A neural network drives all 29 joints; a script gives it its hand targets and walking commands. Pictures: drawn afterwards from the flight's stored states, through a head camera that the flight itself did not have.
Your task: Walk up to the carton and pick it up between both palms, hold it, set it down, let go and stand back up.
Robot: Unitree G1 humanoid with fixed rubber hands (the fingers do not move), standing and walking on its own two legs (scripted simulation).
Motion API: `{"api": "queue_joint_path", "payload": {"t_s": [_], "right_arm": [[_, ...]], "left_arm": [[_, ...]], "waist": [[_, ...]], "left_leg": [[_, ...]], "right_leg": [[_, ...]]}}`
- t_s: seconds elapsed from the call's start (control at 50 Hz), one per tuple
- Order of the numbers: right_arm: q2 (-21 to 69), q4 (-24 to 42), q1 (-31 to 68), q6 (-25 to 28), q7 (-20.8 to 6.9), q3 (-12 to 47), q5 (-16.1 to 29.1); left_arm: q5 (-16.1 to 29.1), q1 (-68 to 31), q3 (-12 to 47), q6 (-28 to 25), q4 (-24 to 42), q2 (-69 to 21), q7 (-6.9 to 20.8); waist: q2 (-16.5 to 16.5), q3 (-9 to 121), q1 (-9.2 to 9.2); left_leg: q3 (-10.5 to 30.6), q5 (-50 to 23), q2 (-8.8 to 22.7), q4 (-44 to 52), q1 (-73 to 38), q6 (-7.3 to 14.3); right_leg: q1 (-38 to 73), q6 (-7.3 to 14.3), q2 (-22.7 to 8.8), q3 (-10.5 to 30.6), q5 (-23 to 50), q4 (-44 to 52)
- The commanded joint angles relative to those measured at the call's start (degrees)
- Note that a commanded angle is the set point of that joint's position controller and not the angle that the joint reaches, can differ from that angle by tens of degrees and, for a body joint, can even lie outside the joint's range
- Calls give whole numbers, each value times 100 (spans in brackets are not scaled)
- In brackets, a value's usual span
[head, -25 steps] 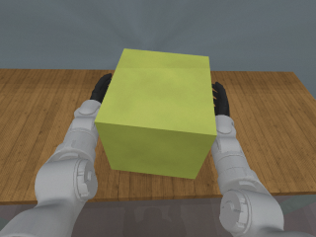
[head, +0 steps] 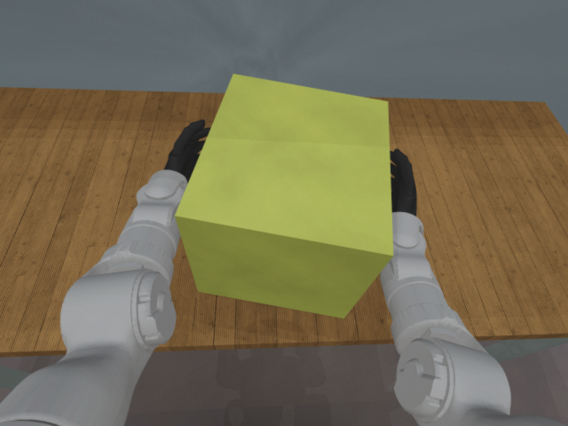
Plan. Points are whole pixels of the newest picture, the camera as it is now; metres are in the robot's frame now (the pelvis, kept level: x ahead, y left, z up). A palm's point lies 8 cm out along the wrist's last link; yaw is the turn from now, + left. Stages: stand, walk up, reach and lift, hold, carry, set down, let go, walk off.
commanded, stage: set down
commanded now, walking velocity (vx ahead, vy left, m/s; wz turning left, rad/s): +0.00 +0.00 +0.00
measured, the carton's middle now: (290, 199) +0.42 -0.01 +0.04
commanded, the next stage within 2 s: none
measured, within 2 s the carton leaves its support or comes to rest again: rests again in 0.06 s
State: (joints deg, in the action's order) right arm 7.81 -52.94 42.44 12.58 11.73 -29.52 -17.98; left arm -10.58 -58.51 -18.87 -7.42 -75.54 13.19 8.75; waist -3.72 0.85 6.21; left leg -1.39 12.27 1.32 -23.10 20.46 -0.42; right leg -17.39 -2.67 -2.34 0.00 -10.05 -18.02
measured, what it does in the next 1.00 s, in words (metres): stands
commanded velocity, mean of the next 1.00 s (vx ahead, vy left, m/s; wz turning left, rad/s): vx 0.00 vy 0.00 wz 0.00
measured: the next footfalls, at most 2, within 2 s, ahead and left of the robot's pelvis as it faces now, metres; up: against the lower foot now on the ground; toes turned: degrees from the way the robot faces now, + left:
none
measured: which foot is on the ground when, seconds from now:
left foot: down 0.00-1.00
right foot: down 0.00-1.00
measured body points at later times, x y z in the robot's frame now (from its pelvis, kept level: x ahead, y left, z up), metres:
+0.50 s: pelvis -0.01 +0.01 +0.00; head +0.08 +0.05 +0.44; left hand +0.47 +0.14 +0.05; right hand +0.39 -0.17 +0.05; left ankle -0.02 +0.11 -0.74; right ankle -0.03 -0.16 -0.74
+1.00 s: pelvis -0.01 +0.01 +0.00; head +0.08 +0.05 +0.43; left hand +0.47 +0.14 +0.04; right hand +0.39 -0.17 +0.05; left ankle -0.02 +0.11 -0.74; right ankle -0.03 -0.16 -0.74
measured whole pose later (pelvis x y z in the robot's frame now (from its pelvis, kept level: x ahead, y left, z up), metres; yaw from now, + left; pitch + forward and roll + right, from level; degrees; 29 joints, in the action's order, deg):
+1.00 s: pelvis -0.01 +0.01 +0.00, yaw +0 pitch +13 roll -2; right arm 7.2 -59.8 45.2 20.4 11.5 -34.7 -19.8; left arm -10.6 -62.0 -17.4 -14.8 -83.4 14.3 6.5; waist -3.7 2.4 7.0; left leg -1.4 12.5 1.4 -26.2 26.9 0.1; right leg -22.3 -2.8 -2.3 -0.1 -8.9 -18.0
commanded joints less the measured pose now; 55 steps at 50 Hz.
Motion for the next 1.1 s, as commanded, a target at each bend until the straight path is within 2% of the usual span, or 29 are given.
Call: {"api": "queue_joint_path", "payload": {"t_s": [0.0, 0.02, 0.1, 0.14, 0.24, 0.26, 0.34, 0.36, 0.38, 0.42, 0.5, 0.52, 0.54, 0.56, 0.58, 0.6, 0.66, 0.74, 0.76, 0.78, 0.8, 0.84, 0.86, 0.9, 0.94, 0.98, 1.02, 1.06, 1.08], "right_arm": [[3136, 161, 3886, 644, -664, 1187, -425], [3107, 194, 3955, 698, -695, 1231, -400], [2903, -83, 3943, 882, -741, 1059, -440], [2843, -292, 3917, 874, -760, 1065, -408], [2723, -430, 4004, 883, -770, 932, -420], [2672, -499, 3910, 886, -753, 821, -454], [2628, -570, 3973, 892, -768, 750, -474], [2579, -494, 3998, 904, -741, 757, -504], [2601, -515, 4005, 900, -746, 769, -524], [2618, -656, 3790, 945, -736, 712, -546], [2658, -679, 3893, 944, -722, 664, -579], [2559, -759, 3832, 940, -698, 623, -616], [2589, -726, 3868, 925, -699, 617, -586], [2521, -719, 3880, 946, -684, 533, -575], [2597, -731, 3947, 932, -717, 530, -607], [2565, -763, 3847, 920, -715, 630, -607], [2393, -858, 3685, 911, -686, 460, -637], [2358, -889, 3698, 941, -652, 266, -701], [2516, -859, 3751, 909, -664, 244, -765], [2247, -902, 3666, 930, -626, 116, -736], [2313, -909, 3631, 907, -634, 210, -695], [2340, -908, 3643, 871, -599, 53, -710], [2366, -862, 3628, 891, -615, 59, -751], [2027, -972, 3482, 872, -561, -36, -689], [1746, -944, 3366, 829, -484, -110, -644], [1681, -899, 3374, 800, -404, -217, -591], [1835, -748, 3399, 753, -367, -91, -569], [1525, -937, 3172, 736, -316, -137, -530], [1261, -956, 3174, 722, -285, -108, -412]], "left_arm": [[151, -4410, 1183, -771, 787, -3021, 593], [151, -4455, 1202, -814, 783, -3026, 568], [304, -4454, 1496, -968, 739, -3111, 458], [160, -4412, 1295, -1000, 591, -2984, 440], [160, -4512, 1280, -1060, 450, -2895, 423], [132, -4397, 1239, -1049, 347, -2866, 426], [96, -4366, 1118, -1086, 182, -2841, 436], [121, -4410, 1137, -1093, 149, -2785, 465], [69, -4368, 1002, -1087, 11, -2723, 486], [91, -4291, 1091, -1163, 144, -2777, 460], [-38, -4220, 904, -1160, -114, -2645, 506], [-62, -4297, 858, -1165, -160, -2580, 493], [-45, -4277, 845, -1188, -161, -2523, 503], [-59, -4177, 905, -1180, -99, -2641, 473], [-95, -4325, 887, -1158, -90, -2682, 502], [-112, -4234, 789, -1171, -162, -2540, 494], [-111, -4102, 787, -1204, -164, -2458, 464], [-168, -4127, 731, -1215, -115, -2378, 406], [-243, -4121, 641, -1174, -201, -2443, 453], [-146, -4087, 720, -1196, -137, -2291, 394], [-229, -3993, 594, -1195, -168, -2192, 408], [-211, -4118, 657, -1213, -15, -2270, 356], [-271, -4021, 592, -1208, -14, -2322, 356], [-252, -3956, 546, -1222, 40, -1894, 264], [-274, -3941, 422, -1223, 82, -1514, 180], [-223, -3996, 394, -1209, 128, -1341, 127], [-122, -4002, 474, -1185, 210, -1347, 117], [-161, -3875, 484, -1156, 148, -1133, 59], [-54, -3857, 602, -1158, 253, -945, 18]], "waist": [[960, 5248, 539], [1053, 5368, 463], [1275, 5626, 539], [1205, 5311, 418], [1189, 5173, 432], [1200, 5013, 501], [1173, 4868, 435], [1062, 4860, 501], [1057, 4792, 433], [1138, 4877, 519], [1050, 4696, 422], [1026, 4604, 496], [1005, 4535, 444], [1052, 4568, 545], [1125, 4509, 463], [998, 4513, 466], [1086, 4489, 568], [1179, 4361, 510], [1051, 4274, 439], [1147, 4399, 538], [1102, 4284, 439], [1194, 4205, 552], [1162, 4094, 505], [1207, 4276, 516], [1180, 4147, 411], [1217, 3956, 469], [1014, 4046, 471], [1140, 3848, 483], [1245, 4021, 495]], "left_leg": [[-286, -3242, -201, -287, -1072, -409], [-313, -3335, -206, -341, -1127, -424], [-232, -3858, -110, -586, -1596, -555], [-240, -3842, -112, -576, -1566, -544], [-306, -3360, -118, -481, -1468, -500], [-295, -3308, -118, -470, -1416, -498], [-315, -3279, -109, -492, -1348, -499], [-346, -3058, -125, -469, -1243, -467], [-357, -2808, -133, -425, -1125, -428], [-348, -3154, -129, -479, -1270, -480], [-395, -3004, -137, -477, -1110, -435], [-324, -2857, -140, -440, -1071, -417], [-378, -2758, -142, -448, -980, -395], [-319, -2839, -133, -425, -1045, -429], [-350, -2810, -119, -452, -1006, -439], [-345, -2764, -131, -452, -994, -405], [-333, -2770, -124, -475, -1138, -442], [-303, -2937, -86, -529, -1338, -459], [-357, -2893, -107, -531, -1203, -441], [-340, -2988, -96, -521, -1301, -488], [-357, -2851, -97, -504, -1175, -435], [-325, -2695, -118, -459, -1165, -433], [-276, -2846, -94, -466, -1236, -438], [-337, -3116, -94, -540, -1411, -463], [-365, -2940, -121, -467, -1415, -413], [-332, -2811, -114, -427, -1268, -386], [-371, -2681, -155, -443, -1179, -308], [-324, -2578, -131, -402, -1207, -317], [-324, -2858, -116, -467, -1437, -356]], "right_leg": [[1695, -90, 263, -494, 4094, -444], [1564, -81, 264, -500, 4100, -447], [880, 43, 368, -594, 3641, -356], [797, 75, 370, -592, 3611, -314], [661, 112, 350, -604, 3164, -244], [680, 112, 363, -626, 3079, -230], [612, 177, 370, -585, 2949, -205], [654, 159, 341, -606, 2905, -191], [672, 150, 323, -591, 2856, -209], [696, 142, 343, -588, 3047, -259], [762, 131, 321, -541, 3048, -273], [708, 118, 322, -574, 2940, -260], [765, 157, 313, -538, 2892, -258], [693, 136, 334, -589, 2874, -264], [596, 147, 325, -580, 2756, -239], [627, 165, 305, -546, 2838, -232], [540, 136, 300, -577, 2765, -234], [141, 204, 355, -631, 2348, -130], [246, 160, 326, -597, 2430, -120], [276, 180, 342, -603, 2528, -128], [286, 167, 323, -591, 2442, -126], [182, 179, 329, -604, 2217, -115], [82, 178, 336, -643, 2166, -71], [42, 159, 335, -633, 2339, -72], [113, 144, 309, -626, 2127, -25], [6, 102, 280, -610, 2039, -45], [123, 81, 267, -576, 2151, -98], [41, 71, 254, -585, 2053, -83], [-45, 87, 271, -591, 2082, -76]]}}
